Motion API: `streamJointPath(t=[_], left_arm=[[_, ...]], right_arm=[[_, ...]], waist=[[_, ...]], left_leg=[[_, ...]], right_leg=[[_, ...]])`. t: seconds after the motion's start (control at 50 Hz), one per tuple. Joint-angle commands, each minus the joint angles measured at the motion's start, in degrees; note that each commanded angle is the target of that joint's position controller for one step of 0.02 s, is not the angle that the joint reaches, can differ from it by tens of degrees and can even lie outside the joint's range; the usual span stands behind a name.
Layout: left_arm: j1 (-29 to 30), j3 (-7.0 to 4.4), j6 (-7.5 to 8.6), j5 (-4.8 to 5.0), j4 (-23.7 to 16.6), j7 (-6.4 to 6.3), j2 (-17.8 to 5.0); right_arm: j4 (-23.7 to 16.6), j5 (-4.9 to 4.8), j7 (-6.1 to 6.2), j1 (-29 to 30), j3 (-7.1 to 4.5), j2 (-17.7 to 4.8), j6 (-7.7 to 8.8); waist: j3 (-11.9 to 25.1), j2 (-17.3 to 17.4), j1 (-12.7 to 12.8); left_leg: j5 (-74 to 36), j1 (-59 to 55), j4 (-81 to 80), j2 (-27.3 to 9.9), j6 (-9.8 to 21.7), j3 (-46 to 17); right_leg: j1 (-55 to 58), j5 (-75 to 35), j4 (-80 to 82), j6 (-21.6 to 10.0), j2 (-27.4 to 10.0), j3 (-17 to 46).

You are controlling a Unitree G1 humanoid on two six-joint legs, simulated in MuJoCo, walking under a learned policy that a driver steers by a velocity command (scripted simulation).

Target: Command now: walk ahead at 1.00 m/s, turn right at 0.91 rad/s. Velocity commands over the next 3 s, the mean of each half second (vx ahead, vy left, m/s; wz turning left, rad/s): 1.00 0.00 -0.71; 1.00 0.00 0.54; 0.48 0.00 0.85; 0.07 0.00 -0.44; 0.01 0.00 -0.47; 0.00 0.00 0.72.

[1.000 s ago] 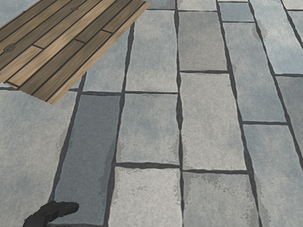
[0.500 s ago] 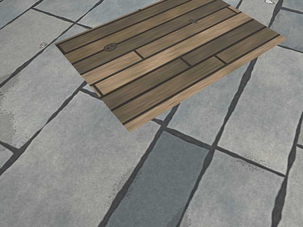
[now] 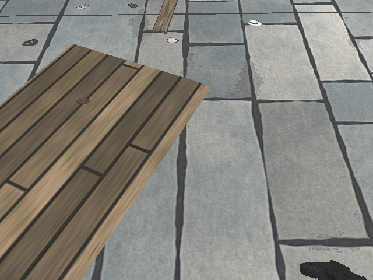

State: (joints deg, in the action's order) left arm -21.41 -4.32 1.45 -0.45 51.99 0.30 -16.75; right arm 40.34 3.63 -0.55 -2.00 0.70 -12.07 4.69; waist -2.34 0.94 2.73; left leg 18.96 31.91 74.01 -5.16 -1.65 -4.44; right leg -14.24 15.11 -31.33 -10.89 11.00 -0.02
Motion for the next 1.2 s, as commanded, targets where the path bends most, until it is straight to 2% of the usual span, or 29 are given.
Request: streamJointPath(t=[0.02, 0.1, 0.16, 0.22, 0.24, 0.26, 0.28, 0.3, 0.34, 0.36, 0.46, 0.54, 0.62, 0.66, 0.68, 0.7, 0.72, 0.74, 0.76, 0.82, 0.9, 0.98, 1.02, 1.08, 1.1, 1.12, 1.14, 1.16, 1.2], left_arm=[[0.1, -1.92, 3.08, 0.95, -4.9, -0.07, -8.9], [-4.2, -2.8, 3.2, 1.07, -4.8, 0.37, -9.8], [-5.9, -3.19, 3.11, 1.06, -4.8, 0.39, -10.2], [-0.7, -3.87, 3.41, 0.75, -6.6, -0.05, -13.5], [2.5, -4.14, 3.61, 0.16, -7.1, 0.13, -15.5], [5.1, -3.28, 4.2, -0.61, -7.9, 0.25, -12.5], [3.1, -0.6, 4.62, -0.46, -9.7, 0.2, -2.1], [-5.9, 0.9, 4.43, 1.92, -11.9, 0.53, -1.1], [1.8, 0.7, 2.88, -1.25, -9.0, 0.47, -6.2], [5.8, 0.84, 2.61, -1.91, -10.0, 1.12, -6.0], [14.7, 3.06, 1.31, -2.7, -16.2, 2.95, -2.2], [25.7, 5.09, 2.6, -2.48, -21.3, 4.66, -2.1], [24.5, 4.16, 2.92, -1.91, -20.1, 3.26, -5.0], [8.5, 2.25, 3.28, -2.78, -15.2, 1.33, -8.1], [-0.5, 0.72, 3.49, -3.82, -13.3, 0.01, -11.6], [-5.9, -0.4, 3.87, -5.48, -12.7, -0.79, -16.0], [-4.9, -0.76, 3.01, -3.97, -13.4, -0.74, -16.0], [1.2, 0.08, 3.0, -3.07, -13.1, -0.63, -10.7], [4.2, 0.86, 3.5, -2.49, -12.6, -0.43, -6.8], [4.5, 1.43, 4.78, -1.59, -9.7, -0.3, -3.6], [3.6, 1.64, 6.4, -0.35, -6.9, 0.06, -1.9], [4.1, 1.09, 6.81, -0.6, -5.9, -0.51, -4.7], [1.5, 0.63, 6.62, -0.52, -5.3, -1.01, -7.6], [2.7, -0.84, 3.91, -0.83, -6.8, -2.29, -13.0], [4.3, -0.93, 3.17, -0.67, -7.7, -2.11, -12.9], [3.1, -0.32, 3.16, -0.55, -7.2, -0.99, -9.4], [-3.1, 1.12, 3.37, -1.47, -11.0, -0.94, -3.3], [-1.1, 1.43, 3.8, -0.5, -15.2, -1.41, -6.2], [5.1, 2.09, 4.48, -0.97, -15.7, -1.49, -7.0]], right_arm=[[-3.6, 0.3, -0.35, -1.2, -1.4, -7.8, -1.78], [-8.3, -1.26, -1.07, 9.9, -0.09, -5.1, -1.12], [-10.7, -2.06, -0.72, 12.5, -0.37, -6.4, -0.68], [-8.2, -2.53, 0.67, 0.4, -2.63, -11.8, -0.19], [-5.3, -2.97, 1.63, -11.1, -4.04, -14.6, -0.08], [-1.8, -2.38, 2.86, -24.4, -5.42, -17.0, -0.11], [-0.2, 0.05, 3.51, -31.0, -6.17, -19.9, 0.26], [-1.2, 0.64, 2.32, -22.8, -6.92, -22.2, 0.22], [-2.6, -0.67, 0.94, -12.8, -5.13, -10.2, 0.03], [-0.9, -0.3, 0.71, -13.8, -4.86, -9.2, 0.15], [6.7, -2.19, 0.1, -22.0, -3.89, -8.5, 2.55], [6.8, -3.34, -0.25, -21.4, -4.35, -10.9, 2.56], [8.2, -3.84, -0.72, -24.9, -5.54, -16.6, 2.43], [9.0, -3.75, -0.28, -25.4, -5.82, -18.1, 1.7], [8.1, -3.77, -0.32, -24.7, -5.25, -15.8, 1.7], [5.7, -3.92, -0.1, -27.8, -3.46, -5.9, 1.71], [3.7, -5.68, 0.08, -28.9, -3.8, -8.2, 1.06], [3.6, -4.63, 0.29, -22.5, -4.41, -10.6, 0.27], [3.5, -3.84, -0.27, -19.3, -4.14, -9.5, -0.13], [3.9, -2.49, -1.7, -19.6, -4.02, -6.3, -2.86], [-1.3, -1.87, -3.2, -9.0, -3.45, -4.6, -4.6], [-4.8, -2.34, -4.99, -0.7, -2.43, -5.4, -4.26], [-5.0, -2.31, -5.22, 0.7, -2.43, -6.4, -4.11], [-0.5, -1.7, -3.94, -15.8, -4.01, -10.9, -3.56], [3.3, -1.32, -2.76, -27.5, -5.41, -13.0, -3.12], [4.7, -1.53, -0.92, -27.3, -6.64, -15.0, -3.16], [2.9, -1.21, -0.62, -23.4, -8.22, -23.2, -3.89], [-0.2, -2.11, -0.59, -24.5, -9.87, -26.0, -4.39], [-0.9, -3.34, 0.72, -17.3, -8.56, -19.8, -4.76]], waist=[[-2.4, 1.2, -3.5], [-2.2, -0.8, 1.8], [-0.3, -3.7, 3.6], [7.8, -4.4, -3.2], [13.2, -4.7, -10.2], [18.6, -3.4, -16.4], [23.1, 11.6, -14.7], [26.4, 26.2, -5.5], [10.3, 3.2, -5.6], [6.6, -1.4, -5.6], [-0.9, 2.4, -3.0], [-4.4, 1.2, -2.8], [-0.4, 2.1, -1.8], [9.5, 3.2, 6.2], [14.6, 1.8, 10.2], [22.8, -12.3, 6.8], [28.3, -15.2, 5.5], [16.2, -7.8, 3.7], [8.6, -5.3, 2.5], [2.5, -6.2, -2.6], [-2.2, -5.5, -4.0], [-5.0, -2.8, -4.5], [-3.9, -2.6, -4.6], [5.5, -5.5, -13.4], [11.0, -4.1, -17.7], [9.3, 2.8, -15.1], [11.3, 13.3, -6.6], [26.9, 7.6, -9.8], [11.3, -4.5, -5.3]], left_leg=[[-3.6, 4.1, -12.0, -1.7, -2.0, 3.4], [-20.3, 1.7, -32.6, 2.4, -1.6, 6.4], [-23.4, -0.3, -40.1, 4.3, -0.1, 5.5], [-17.9, -20.6, -44.2, 7.8, 1.6, 3.8], [-14.4, -31.2, -43.5, 6.8, 2.2, 4.4], [-7.0, -44.0, -41.1, 2.4, 3.1, 1.8], [13.5, -56.0, -44.4, -11.7, 5.5, -16.7], [21.5, -56.4, -59.0, -20.1, 12.1, -50.9], [22.4, -38.8, -59.7, -14.4, 13.4, -35.4], [13.5, -33.1, -60.0, -11.9, 12.4, -28.0], [-3.9, -26.2, -65.5, -8.6, 12.0, -13.6], [-17.0, -15.3, -72.7, -2.9, 11.2, -3.2], [-47.7, -22.7, -66.0, -4.9, 10.6, -1.4], [-55.2, -22.1, -42.1, -2.9, 8.8, 0.2], [-40.6, -10.7, -25.6, 0.2, 8.1, 0.7], [8.0, 2.6, -3.8, 5.2, 7.6, 1.5], [6.7, 8.8, 6.6, 6.6, 8.3, -0.6], [-0.5, 13.1, 6.3, 2.7, 8.4, -0.3], [-3.6, 13.4, 3.2, 1.0, 8.0, 0.4], [-3.8, 8.5, -0.1, -1.9, 6.3, 0.5], [-11.0, 14.2, -5.5, -3.1, 5.8, 3.1], [-22.8, 5.5, -24.6, -0.1, 8.4, 10.4], [-23.8, -0.7, -30.2, 4.4, 10.5, 15.1], [-17.0, -18.2, -33.1, 11.3, 12.9, 16.2], [-19.2, -31.6, -37.1, 12.0, 14.6, 12.6], [-22.3, -40.0, -41.4, 8.4, 15.8, 5.9], [-66.4, -52.5, -33.6, -5.7, 22.3, -15.0], [-57.0, -61.2, -43.2, -12.2, 31.1, -31.7], [-42.7, -41.9, -52.5, -8.7, 26.3, -28.1]], right_leg=[[-2.7, -11.8, 20.7, -7.9, -12.6, 22.3], [2.2, -27.9, 20.0, -4.4, -10.0, 19.8], [9.8, -36.6, 17.8, -2.7, -12.4, 22.2], [10.4, -52.0, 5.2, 1.4, -12.1, 22.9], [8.7, -53.5, -6.4, 2.1, -11.8, 22.0], [1.9, -46.4, -21.6, 2.7, -9.7, 19.6], [-12.4, 0.3, -41.6, 3.1, -4.0, 14.8], [-23.8, 11.7, -50.1, 4.2, -1.7, 11.1], [-25.6, 0.3, -48.1, 4.3, -9.5, 7.9], [-24.6, -0.1, -45.3, 4.6, -10.6, 7.4], [-30.4, 1.3, -35.4, 6.0, -12.8, 9.6], [-17.6, -13.2, -11.1, 8.0, -14.1, -0.8], [-3.4, -12.9, -3.9, 7.0, -10.0, -3.0], [15.2, -7.5, -1.0, 6.2, -8.0, -2.5], [28.8, -0.7, -1.6, 5.5, -16.0, 4.5], [40.2, 15.0, 2.0, 4.1, -34.5, 27.3], [38.3, 22.1, 13.5, 0.8, -39.5, 47.5], [29.7, 22.4, 14.7, 1.3, -34.9, 38.1], [21.8, 13.5, 15.0, 1.7, -32.2, 28.7], [9.6, -1.3, 19.1, 3.5, -28.3, 13.4], [8.3, -16.0, 23.6, 5.5, -25.6, -1.4], [6.4, -27.9, 26.9, 8.0, -21.5, -13.9], [11.1, -51.1, 22.9, 9.2, -21.9, -16.3], [15.4, -77.7, -4.1, 9.9, -24.3, -15.3], [10.5, -70.5, -21.4, 9.8, -24.5, -13.8], [-1.8, -19.5, -41.2, 11.7, -16.3, -13.4], [-22.2, 19.9, -65.4, 14.9, -9.0, -9.7], [-30.3, 16.1, -71.0, 14.9, -8.6, 2.5], [-30.2, 9.1, -58.6, 13.9, -13.7, 4.4]])
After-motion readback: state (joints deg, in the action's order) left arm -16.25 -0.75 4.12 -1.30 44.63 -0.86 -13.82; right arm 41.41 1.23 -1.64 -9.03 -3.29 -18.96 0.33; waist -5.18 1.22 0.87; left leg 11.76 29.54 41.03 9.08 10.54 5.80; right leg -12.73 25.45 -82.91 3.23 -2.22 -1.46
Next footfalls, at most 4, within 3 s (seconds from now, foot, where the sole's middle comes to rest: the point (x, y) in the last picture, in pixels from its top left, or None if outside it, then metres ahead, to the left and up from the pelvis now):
0.26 left None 0.49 0.12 -0.76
0.68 right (268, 210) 0.77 -0.23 -0.76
1.12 left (229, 125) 1.22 -0.10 -0.76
1.54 right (239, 88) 1.49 -0.16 -0.76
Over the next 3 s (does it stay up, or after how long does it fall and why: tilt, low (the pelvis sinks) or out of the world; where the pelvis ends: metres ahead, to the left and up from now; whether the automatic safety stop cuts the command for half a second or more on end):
stays up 1.33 -0.14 0.02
